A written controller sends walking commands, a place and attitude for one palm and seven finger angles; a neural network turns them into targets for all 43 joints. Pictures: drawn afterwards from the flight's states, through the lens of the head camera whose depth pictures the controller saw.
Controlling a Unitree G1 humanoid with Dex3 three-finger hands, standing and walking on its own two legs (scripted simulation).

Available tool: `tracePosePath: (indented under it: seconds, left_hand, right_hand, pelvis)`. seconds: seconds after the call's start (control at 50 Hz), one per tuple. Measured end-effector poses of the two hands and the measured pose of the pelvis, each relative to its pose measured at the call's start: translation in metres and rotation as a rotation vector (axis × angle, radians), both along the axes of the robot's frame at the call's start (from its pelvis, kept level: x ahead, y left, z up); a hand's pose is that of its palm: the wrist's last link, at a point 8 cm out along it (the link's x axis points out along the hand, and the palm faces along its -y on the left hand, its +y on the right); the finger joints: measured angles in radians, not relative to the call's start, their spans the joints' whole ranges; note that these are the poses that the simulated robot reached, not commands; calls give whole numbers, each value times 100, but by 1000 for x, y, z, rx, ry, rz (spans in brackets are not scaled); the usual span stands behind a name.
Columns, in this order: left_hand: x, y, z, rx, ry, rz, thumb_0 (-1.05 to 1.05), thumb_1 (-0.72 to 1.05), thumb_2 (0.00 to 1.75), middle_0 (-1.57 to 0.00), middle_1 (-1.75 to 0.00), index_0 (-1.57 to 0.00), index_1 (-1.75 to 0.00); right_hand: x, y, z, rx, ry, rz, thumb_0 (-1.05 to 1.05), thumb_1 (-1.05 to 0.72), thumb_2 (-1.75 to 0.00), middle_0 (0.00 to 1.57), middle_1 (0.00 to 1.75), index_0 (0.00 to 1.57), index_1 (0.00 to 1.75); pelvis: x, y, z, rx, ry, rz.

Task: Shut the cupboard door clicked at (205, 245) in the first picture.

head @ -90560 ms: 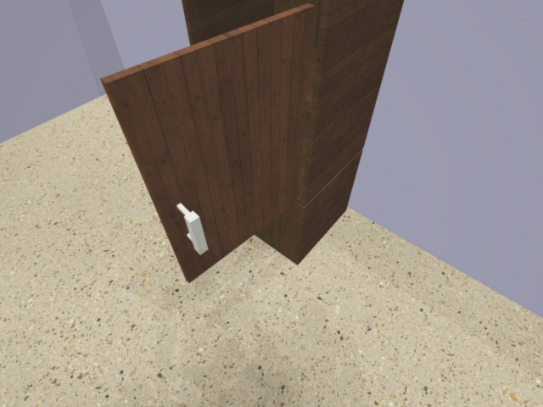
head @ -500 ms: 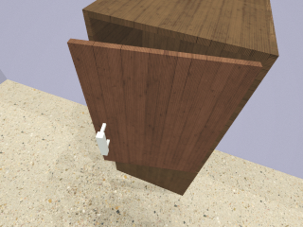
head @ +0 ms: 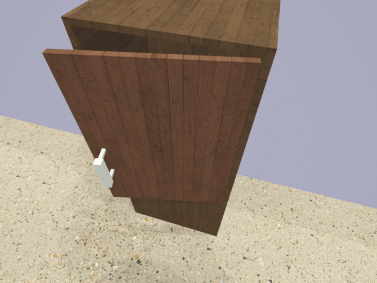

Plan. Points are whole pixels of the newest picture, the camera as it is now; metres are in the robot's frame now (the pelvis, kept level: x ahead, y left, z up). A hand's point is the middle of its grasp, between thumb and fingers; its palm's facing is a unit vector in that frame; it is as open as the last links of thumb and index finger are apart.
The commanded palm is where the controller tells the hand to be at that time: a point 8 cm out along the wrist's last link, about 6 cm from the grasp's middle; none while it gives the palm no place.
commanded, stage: come to a stop and stand still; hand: left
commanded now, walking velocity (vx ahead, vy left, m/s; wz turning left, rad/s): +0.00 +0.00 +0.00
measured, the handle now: (105, 168) +0.44 +0.27 -0.10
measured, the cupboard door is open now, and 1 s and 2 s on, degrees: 13 13 13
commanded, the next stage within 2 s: look again from close up in 0.32 s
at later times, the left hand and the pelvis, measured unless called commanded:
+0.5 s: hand out of the picture -0.04 +0.16 -0.17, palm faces +0.02 -0.99 -0.16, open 7.3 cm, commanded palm none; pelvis -0.02 +0.01 +0.00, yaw -1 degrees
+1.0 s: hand out of the picture -0.04 +0.23 -0.17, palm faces -0.01 -0.98 -0.18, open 7.3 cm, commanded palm +0.06 +0.28 -0.07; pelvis -0.04 +0.07 +0.00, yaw -1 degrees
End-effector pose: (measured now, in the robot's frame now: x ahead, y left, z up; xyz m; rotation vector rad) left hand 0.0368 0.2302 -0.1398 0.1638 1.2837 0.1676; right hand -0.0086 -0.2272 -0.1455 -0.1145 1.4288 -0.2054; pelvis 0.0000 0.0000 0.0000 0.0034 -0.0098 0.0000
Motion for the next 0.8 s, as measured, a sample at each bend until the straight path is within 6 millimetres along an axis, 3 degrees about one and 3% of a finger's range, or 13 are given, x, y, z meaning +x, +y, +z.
tracePosePath:
  seconds: [0.08, 0.26, 0.46, 0.58, 0.8]
  left_hand:
    - [-17, -5, -9, -25, 46, 19, 0, 94, 90, -20, -30, -20, -30]
    - [-56, -15, -4, -56, 121, 37, 0, 93, 90, -20, -30, -20, -30]
    - [-79, -21, -4, -64, 151, 34, 0, 91, 90, -20, -30, -20, -30]
    - [-86, -3, -5, -51, 146, -8, 0, 91, 90, -20, -30, -20, -30]
    - [-65, 41, -4, -30, 46, -26, 0, 91, 90, -20, -30, -20, -30]
  right_hand:
    - [-10, 6, 2, -1, 20, 11, 0, -91, -89, 19, 30, 20, 30]
    - [-17, 18, 5, 22, 18, 38, 1, -93, -89, 20, 30, 20, 30]
    - [-21, 20, 7, 18, 8, 47, 1, -93, -89, 20, 30, 20, 30]
    - [-16, 29, 3, 3, -91, 11, 1, -93, -89, 19, 30, 20, 30]
    - [-37, 63, 6, 17, -85, 38, 1, -93, -89, 19, 30, 20, 30]
  pelvis:
    - [-5, -3, -1, -8, -3, 4]
    - [-13, -1, 7, -4, -16, -5]
    - [-18, 6, 7, -15, -7, -13]
    - [-27, 24, 3, -21, -26, -27]
    - [-37, 52, 3, -10, -23, -21]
